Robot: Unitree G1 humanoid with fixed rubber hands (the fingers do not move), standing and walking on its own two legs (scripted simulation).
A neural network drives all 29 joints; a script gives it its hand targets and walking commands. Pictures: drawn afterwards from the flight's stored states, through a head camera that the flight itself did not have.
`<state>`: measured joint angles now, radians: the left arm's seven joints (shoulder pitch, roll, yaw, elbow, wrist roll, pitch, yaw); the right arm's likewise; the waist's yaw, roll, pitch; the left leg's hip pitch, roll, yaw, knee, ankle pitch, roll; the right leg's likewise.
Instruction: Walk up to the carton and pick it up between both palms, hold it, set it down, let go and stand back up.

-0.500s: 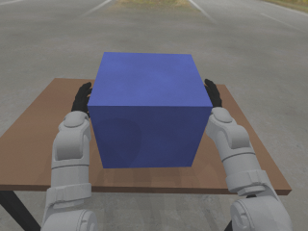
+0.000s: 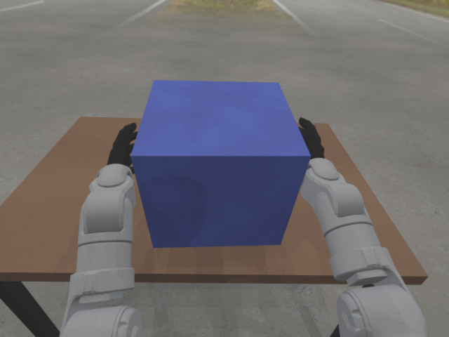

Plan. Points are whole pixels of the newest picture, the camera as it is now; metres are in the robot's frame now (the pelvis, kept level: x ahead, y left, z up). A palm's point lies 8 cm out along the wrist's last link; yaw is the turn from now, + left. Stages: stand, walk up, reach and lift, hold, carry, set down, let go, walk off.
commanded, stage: hold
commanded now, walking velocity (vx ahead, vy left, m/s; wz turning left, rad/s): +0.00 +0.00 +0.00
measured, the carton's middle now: (217, 162) +0.39 +0.00 +0.18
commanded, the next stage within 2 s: none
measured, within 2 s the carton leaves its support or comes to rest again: neither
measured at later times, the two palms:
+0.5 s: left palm (120, 170) +0.35 +0.17 +0.19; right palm (309, 160) +0.36 -0.16 +0.20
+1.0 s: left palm (120, 169) +0.35 +0.17 +0.19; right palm (309, 160) +0.36 -0.16 +0.20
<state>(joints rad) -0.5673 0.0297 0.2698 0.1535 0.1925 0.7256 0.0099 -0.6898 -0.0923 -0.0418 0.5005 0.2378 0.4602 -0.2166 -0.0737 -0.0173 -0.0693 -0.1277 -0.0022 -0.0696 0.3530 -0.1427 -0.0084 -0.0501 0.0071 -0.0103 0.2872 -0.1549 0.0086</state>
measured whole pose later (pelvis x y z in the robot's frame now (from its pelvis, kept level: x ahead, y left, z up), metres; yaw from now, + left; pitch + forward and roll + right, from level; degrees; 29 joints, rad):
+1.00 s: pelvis +0.00 +0.00 +0.00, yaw +0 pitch -5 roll -1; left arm -0.57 0.04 0.27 0.15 0.20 0.73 0.00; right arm -0.70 -0.09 -0.04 0.50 0.23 0.47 -0.22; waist -0.07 -0.03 -0.07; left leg -0.13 0.00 -0.07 0.35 -0.14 -0.01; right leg -0.05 0.01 -0.01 0.29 -0.15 0.01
